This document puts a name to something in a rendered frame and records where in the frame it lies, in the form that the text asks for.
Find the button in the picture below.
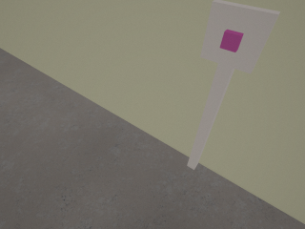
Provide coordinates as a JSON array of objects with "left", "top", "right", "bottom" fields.
[{"left": 220, "top": 30, "right": 244, "bottom": 52}]

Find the panel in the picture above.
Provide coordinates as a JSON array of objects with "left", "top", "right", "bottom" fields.
[{"left": 187, "top": 0, "right": 280, "bottom": 170}]

